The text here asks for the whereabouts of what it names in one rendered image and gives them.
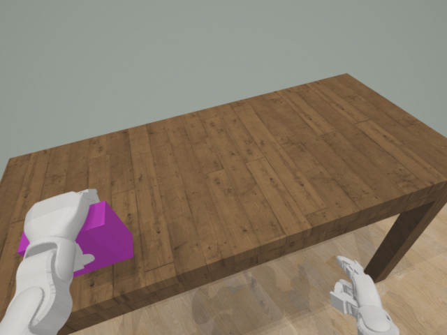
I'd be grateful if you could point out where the robot right forearm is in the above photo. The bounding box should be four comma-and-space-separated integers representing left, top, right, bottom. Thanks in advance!
356, 305, 400, 335

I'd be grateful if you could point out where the table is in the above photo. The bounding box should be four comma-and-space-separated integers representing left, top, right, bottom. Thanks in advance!
0, 73, 447, 335

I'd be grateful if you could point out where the sponge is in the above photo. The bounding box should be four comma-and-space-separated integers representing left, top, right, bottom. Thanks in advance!
17, 201, 133, 278

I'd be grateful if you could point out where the robot left hand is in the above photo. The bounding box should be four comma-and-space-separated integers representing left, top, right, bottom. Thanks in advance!
24, 189, 100, 272

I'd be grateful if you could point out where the robot right hand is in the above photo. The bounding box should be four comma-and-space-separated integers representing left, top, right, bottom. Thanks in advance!
330, 255, 383, 318

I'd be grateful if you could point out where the robot left forearm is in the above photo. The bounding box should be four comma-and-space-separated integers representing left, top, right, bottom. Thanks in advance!
0, 237, 76, 335

